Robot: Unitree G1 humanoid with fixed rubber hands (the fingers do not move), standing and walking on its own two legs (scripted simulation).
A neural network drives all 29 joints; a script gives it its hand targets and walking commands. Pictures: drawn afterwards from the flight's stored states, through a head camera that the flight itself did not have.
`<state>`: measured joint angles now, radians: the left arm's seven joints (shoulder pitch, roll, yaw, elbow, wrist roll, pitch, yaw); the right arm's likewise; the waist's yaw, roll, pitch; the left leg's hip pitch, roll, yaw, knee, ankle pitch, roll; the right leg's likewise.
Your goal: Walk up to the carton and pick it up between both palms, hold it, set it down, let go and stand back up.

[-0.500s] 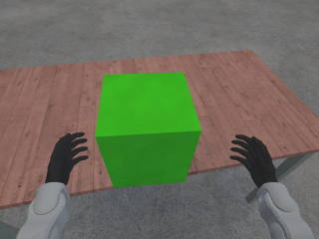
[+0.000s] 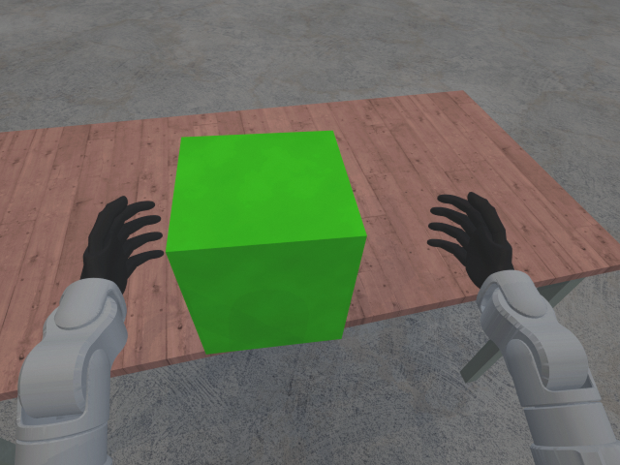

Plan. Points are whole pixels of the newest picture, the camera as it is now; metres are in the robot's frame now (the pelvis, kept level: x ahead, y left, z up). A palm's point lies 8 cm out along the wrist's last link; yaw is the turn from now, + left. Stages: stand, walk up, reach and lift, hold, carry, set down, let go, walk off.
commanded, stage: reach and lift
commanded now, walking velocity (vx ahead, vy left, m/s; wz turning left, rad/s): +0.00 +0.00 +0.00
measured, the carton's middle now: (267, 245) +0.40 +0.05 +0.05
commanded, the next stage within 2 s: none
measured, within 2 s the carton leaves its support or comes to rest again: neither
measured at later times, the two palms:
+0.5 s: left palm (108, 189) +0.36 +0.21 +0.20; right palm (498, 173) +0.38 -0.22 +0.21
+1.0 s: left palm (108, 136) +0.40 +0.21 +0.23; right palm (490, 125) +0.42 -0.21 +0.24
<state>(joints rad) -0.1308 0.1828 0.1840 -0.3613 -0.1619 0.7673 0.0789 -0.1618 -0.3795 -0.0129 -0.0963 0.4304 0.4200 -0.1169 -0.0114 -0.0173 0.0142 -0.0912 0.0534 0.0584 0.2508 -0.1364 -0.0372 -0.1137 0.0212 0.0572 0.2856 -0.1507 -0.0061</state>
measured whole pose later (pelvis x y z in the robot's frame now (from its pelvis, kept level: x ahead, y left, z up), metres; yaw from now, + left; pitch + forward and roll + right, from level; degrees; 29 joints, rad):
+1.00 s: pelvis -0.01 +0.00 +0.00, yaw +0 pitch +3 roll +0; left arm -0.90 0.34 0.14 0.46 -0.18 0.74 0.11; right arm -1.02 -0.51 0.14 0.84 0.57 0.43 0.00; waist -0.01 -0.02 -0.09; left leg -0.21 0.06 0.02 0.30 -0.14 -0.03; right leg -0.21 0.03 0.05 0.28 -0.13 0.00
